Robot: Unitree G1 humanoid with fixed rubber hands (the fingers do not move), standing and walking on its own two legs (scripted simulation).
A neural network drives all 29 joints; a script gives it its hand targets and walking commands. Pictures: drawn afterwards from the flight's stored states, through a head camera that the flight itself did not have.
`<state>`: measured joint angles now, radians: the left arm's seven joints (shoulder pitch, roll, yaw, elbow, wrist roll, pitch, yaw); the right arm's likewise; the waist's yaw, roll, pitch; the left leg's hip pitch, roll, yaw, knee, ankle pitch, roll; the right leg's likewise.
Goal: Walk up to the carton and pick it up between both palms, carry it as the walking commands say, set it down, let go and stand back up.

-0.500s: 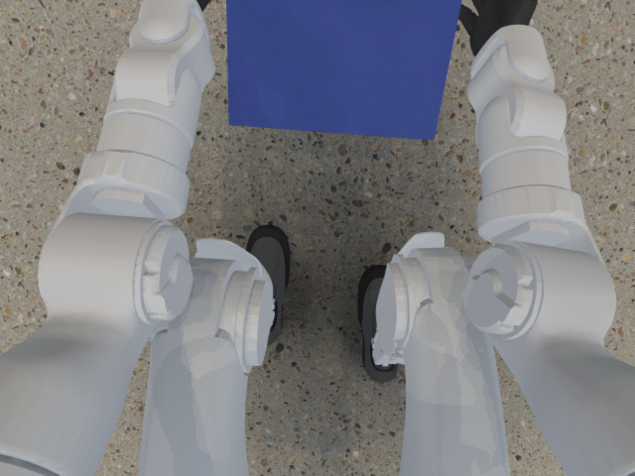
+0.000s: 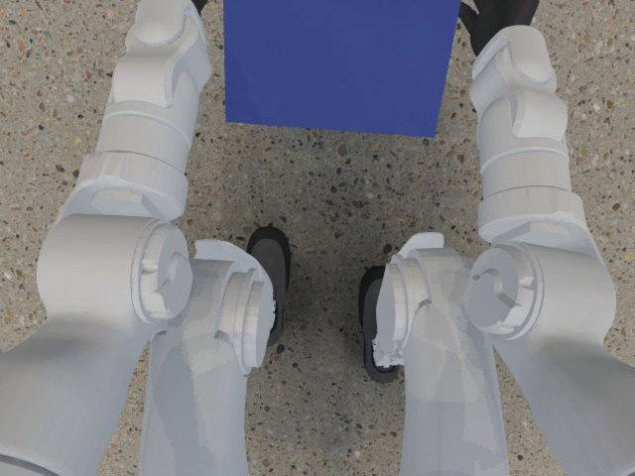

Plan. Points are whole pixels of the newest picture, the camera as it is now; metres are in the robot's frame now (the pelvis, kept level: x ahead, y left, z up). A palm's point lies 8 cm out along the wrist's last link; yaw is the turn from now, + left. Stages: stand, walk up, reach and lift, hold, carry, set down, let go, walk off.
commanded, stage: set down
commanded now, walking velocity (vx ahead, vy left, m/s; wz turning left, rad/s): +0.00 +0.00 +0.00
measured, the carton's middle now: (335, 19) +0.55 +0.01 -0.24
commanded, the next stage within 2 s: none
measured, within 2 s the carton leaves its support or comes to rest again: rests again in 0.70 s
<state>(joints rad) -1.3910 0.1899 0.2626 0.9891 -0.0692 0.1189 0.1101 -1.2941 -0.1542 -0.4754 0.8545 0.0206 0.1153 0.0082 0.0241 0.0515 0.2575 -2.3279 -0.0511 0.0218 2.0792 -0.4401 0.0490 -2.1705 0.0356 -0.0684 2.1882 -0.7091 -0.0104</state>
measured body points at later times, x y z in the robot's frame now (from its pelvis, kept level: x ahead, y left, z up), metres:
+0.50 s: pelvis +0.01 +0.00 +0.00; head +0.37 +0.00 +0.26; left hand +0.56 +0.15 -0.16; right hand +0.55 -0.15 -0.17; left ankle +0.14 +0.10 -0.35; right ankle +0.08 -0.11 -0.35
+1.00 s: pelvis -0.01 +0.00 -0.01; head +0.35 +0.00 +0.26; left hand +0.49 +0.21 -0.20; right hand +0.48 -0.17 -0.21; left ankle +0.14 +0.10 -0.35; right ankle +0.08 -0.11 -0.35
